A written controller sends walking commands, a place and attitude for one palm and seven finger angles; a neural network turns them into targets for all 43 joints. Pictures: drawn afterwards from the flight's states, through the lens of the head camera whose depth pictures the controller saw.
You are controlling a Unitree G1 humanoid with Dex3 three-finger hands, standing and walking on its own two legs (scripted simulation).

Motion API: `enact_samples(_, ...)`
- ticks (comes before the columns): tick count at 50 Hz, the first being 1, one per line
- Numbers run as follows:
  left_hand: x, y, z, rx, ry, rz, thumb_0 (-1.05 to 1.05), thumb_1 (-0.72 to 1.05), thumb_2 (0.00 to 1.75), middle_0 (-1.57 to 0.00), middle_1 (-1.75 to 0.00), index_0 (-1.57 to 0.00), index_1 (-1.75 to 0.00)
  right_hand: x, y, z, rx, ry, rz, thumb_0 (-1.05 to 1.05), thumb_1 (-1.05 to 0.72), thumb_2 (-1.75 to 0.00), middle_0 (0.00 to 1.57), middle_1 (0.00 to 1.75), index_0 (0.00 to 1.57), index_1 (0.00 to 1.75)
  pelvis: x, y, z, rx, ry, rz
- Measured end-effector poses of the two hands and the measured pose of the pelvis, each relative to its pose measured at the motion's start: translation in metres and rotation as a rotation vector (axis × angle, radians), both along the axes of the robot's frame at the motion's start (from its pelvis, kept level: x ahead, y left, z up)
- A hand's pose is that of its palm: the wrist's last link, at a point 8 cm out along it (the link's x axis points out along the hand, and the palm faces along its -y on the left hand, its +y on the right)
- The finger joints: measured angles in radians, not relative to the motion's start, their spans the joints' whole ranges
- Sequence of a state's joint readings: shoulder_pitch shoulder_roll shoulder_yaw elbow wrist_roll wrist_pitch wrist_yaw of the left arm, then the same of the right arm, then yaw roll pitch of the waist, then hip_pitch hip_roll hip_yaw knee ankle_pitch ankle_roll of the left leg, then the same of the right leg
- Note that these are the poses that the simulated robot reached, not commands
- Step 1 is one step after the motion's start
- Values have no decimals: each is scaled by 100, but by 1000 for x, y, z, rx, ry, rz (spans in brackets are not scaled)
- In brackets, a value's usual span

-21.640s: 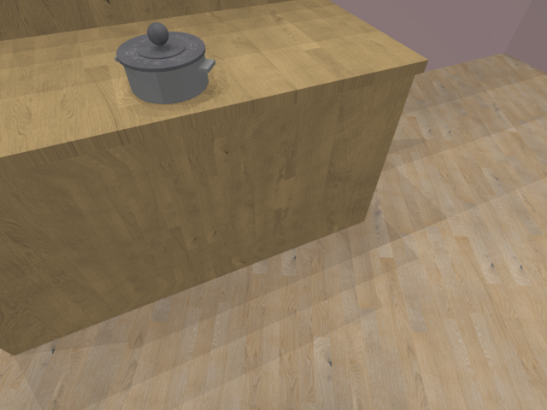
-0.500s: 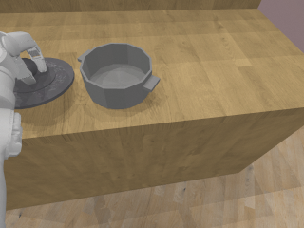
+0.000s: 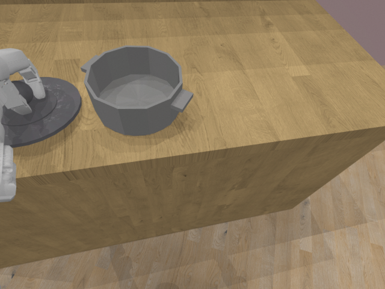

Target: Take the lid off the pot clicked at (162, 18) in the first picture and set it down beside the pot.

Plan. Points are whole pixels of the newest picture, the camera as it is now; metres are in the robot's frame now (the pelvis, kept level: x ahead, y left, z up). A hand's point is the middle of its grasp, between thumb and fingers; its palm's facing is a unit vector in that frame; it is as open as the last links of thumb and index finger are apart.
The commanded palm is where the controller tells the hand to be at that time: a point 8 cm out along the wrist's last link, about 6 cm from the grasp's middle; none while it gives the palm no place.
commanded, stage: lower the lid onto the table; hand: left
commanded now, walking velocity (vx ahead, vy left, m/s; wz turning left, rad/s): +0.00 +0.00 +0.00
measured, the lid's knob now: (18, 93) +0.50 +0.31 +0.11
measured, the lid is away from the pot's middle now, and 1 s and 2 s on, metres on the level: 0.23 0.24 0.24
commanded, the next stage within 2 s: open the fingers wide in 0.06 s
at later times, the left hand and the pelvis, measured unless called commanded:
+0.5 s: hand (8, 103) +0.47 +0.32 +0.11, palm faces -0.41 -0.12 -0.90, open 6.4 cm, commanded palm +0.49 +0.31 +0.18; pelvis +0.00 +0.00 +0.00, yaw +0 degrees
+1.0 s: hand (11, 95) +0.48 +0.31 +0.12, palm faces -0.38 -0.11 -0.92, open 9.8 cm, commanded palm +0.49 +0.31 +0.18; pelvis +0.00 +0.00 +0.00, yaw +0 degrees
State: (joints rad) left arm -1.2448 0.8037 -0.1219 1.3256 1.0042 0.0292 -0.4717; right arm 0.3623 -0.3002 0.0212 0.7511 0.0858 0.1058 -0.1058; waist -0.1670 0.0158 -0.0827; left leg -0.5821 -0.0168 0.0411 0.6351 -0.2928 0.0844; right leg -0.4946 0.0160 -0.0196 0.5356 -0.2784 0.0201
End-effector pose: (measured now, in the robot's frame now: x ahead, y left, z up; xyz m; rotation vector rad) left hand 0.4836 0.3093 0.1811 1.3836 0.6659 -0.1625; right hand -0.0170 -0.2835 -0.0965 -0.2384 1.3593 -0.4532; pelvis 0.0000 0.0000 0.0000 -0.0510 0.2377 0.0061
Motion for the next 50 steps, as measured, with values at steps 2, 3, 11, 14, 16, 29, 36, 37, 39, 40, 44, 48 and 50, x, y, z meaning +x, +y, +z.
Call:
enact_samples(2,1,1,-2,5,2,0,1,39,46,-72,-100,-76,-101,-1,0,0,-2,4,-1,0,-90,-90,20,30,20,30,0,0,-1,-2,5,1)
enact_samples(3,2,1,-2,8,4,1,1,40,46,-73,-100,-76,-101,-1,1,-1,-2,6,-1,0,-90,-90,20,30,20,30,0,1,-1,-3,8,1)
enact_samples(11,6,2,-6,31,-46,-58,1,40,46,-73,-100,-77,-102,1,6,-4,10,11,-12,0,-90,-90,20,30,20,30,3,3,-3,-3,25,-10)
enact_samples(14,2,-3,-9,75,-94,-136,0,41,46,-72,-101,-76,-102,6,9,-8,25,16,-11,0,-90,-90,20,30,20,30,4,4,-4,-5,24,-11)
enact_samples(16,-1,-3,-10,54,-110,-144,1,42,47,-71,-100,-75,-102,12,11,-10,39,19,-7,0,-90,-90,20,30,20,30,3,4,-4,-5,18,-10)
enact_samples(29,-12,11,-10,67,-90,-75,0,42,55,-66,-99,-70,-100,44,13,-8,45,-44,48,0,-90,-90,20,30,20,30,1,4,-1,-4,6,9)
enact_samples(36,-9,9,-7,53,-109,-91,0,33,61,-62,-95,-64,-95,44,7,-4,20,-43,45,0,-90,-90,20,30,20,30,3,4,-1,-4,2,8)
enact_samples(37,-9,9,-5,60,-113,-94,0,31,61,-61,-94,-63,-95,43,6,-4,19,-39,45,0,-90,-90,20,30,20,30,3,4,-1,-5,3,9)
enact_samples(39,-8,7,-3,65,-126,-101,0,28,63,-60,-93,-61,-93,40,6,-4,21,-30,43,0,-90,-90,20,30,20,30,3,4,-1,-5,3,9)
enact_samples(40,-8,7,-1,62,-133,-102,0,26,63,-59,-92,-60,-93,39,6,-5,23,-26,42,0,-90,-90,20,30,20,30,3,4,-1,-5,2,8)
enact_samples(44,-8,7,-1,63,-125,-82,0,20,67,-55,-89,-55,-89,34,8,-7,36,-13,32,0,-90,-90,20,30,20,30,2,5,-1,-3,0,5)
enact_samples(48,-7,5,-3,72,-112,-81,0,12,71,-51,-85,-51,-85,30,10,-9,46,0,25,0,-90,-90,20,30,20,30,2,4,-1,-2,1,5)
enact_samples(50,-5,3,0,66,-127,-92,0,7,73,-49,-82,-49,-82,28,11,-9,46,1,21,0,-90,-90,20,30,20,30,2,4,-1,-1,2,5)
